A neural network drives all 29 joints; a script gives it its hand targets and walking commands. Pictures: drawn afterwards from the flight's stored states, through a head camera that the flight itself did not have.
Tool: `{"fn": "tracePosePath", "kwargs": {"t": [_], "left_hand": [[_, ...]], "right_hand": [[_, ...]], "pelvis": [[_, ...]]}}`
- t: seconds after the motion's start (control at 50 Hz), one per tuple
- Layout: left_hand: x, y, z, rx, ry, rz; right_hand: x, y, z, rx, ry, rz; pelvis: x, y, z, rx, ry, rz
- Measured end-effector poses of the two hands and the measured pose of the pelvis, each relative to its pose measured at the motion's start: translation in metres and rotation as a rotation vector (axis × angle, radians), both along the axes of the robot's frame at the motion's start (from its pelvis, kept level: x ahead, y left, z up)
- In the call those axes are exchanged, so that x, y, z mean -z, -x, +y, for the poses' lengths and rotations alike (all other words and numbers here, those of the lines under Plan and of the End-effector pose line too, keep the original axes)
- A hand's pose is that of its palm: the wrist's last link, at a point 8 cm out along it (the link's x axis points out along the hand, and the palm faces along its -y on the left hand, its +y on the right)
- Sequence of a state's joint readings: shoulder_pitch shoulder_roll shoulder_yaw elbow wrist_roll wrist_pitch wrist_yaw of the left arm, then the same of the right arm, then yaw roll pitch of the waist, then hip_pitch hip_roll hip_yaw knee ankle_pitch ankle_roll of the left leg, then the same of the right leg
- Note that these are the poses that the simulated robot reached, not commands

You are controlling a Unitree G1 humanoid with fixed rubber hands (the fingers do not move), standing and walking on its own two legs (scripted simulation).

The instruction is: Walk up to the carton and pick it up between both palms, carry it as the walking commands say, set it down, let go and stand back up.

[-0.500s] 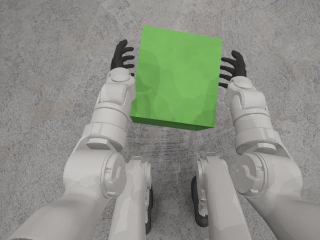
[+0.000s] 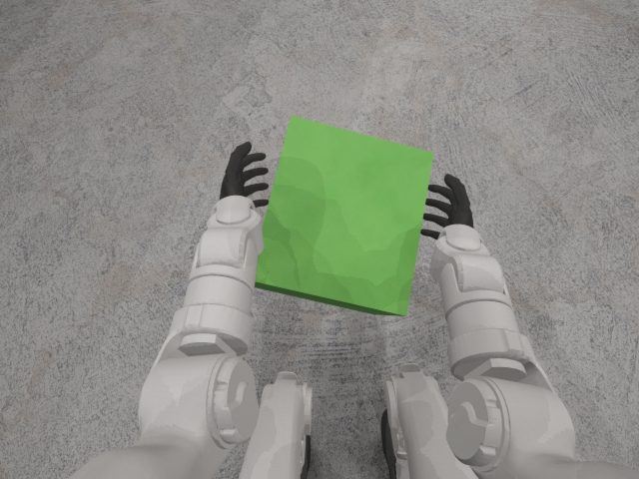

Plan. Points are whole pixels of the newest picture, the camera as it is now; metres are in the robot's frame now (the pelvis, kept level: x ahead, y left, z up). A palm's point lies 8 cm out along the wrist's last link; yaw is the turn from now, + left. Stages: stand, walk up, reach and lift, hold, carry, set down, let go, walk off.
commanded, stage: reach and lift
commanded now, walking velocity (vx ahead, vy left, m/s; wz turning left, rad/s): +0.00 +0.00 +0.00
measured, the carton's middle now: (337, 225) +0.48 +0.01 -0.10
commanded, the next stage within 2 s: none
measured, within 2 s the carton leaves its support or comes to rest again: neither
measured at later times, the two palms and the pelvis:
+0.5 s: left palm (207, 188) +0.43 +0.15 +0.09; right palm (475, 209) +0.41 -0.14 +0.06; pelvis +0.02 +0.01 +0.07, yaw +1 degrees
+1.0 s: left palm (185, 197) +0.39 +0.15 +0.14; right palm (507, 214) +0.38 -0.15 +0.11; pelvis +0.03 +0.01 +0.13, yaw +3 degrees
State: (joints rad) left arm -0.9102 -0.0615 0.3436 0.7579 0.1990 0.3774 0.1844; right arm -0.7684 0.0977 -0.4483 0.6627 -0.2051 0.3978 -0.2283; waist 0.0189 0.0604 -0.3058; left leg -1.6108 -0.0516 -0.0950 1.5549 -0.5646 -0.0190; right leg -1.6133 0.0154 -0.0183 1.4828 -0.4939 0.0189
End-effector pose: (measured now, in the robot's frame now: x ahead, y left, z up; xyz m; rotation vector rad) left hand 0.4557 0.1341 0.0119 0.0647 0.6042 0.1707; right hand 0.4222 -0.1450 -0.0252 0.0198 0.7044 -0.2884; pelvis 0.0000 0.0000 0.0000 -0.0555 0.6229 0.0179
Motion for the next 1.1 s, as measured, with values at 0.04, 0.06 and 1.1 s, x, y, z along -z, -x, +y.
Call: {"fn": "tracePosePath", "kwargs": {"t": [0.04,0.06,1.1], "left_hand": [[-0.005,0.003,0.002,0.026,0.019,-0.006],[-0.003,0.006,0.003,0.035,0.042,0.009],[-0.125,0.066,0.015,0.033,0.084,0.107]], "right_hand": [[-0.008,0.001,-0.002,0.0,-0.025,-0.018],[-0.009,0.003,-0.003,-0.003,-0.034,-0.013],[-0.138,0.045,0.001,-0.082,-0.019,0.111]], "pelvis": [[-0.003,0.001,0.002,-0.001,0.003,-0.006],[-0.005,0.001,0.003,-0.001,0.005,-0.009],[-0.14,-0.034,0.008,-0.048,-0.013,-0.331]]}}
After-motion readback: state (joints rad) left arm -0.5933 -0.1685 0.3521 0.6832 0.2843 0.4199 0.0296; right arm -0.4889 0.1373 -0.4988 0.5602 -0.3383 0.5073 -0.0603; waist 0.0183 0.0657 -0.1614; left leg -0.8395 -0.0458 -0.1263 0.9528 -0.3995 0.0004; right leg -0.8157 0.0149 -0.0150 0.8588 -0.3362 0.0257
